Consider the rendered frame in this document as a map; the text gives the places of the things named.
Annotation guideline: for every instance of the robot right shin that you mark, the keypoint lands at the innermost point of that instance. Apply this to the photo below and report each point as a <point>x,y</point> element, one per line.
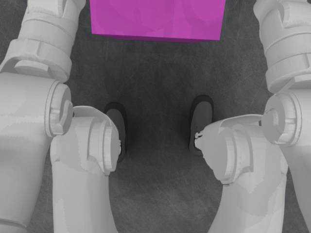
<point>211,132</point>

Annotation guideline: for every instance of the right robot upper arm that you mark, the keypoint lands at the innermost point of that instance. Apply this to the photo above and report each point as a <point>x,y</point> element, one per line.
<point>287,122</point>

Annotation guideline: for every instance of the carton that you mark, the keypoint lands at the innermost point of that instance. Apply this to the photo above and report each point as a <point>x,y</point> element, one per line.
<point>181,21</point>

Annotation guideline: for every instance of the robot right forearm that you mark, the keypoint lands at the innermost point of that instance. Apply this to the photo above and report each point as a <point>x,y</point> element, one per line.
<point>285,32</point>

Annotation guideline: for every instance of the left robot upper arm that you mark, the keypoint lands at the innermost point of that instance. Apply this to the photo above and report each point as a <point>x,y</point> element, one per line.
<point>33,110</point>

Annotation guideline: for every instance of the robot left forearm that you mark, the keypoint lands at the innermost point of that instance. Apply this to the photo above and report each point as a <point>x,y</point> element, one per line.
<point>45,40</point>

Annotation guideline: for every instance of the robot right thigh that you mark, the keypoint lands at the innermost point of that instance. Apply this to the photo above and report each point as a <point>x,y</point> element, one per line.
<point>254,200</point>

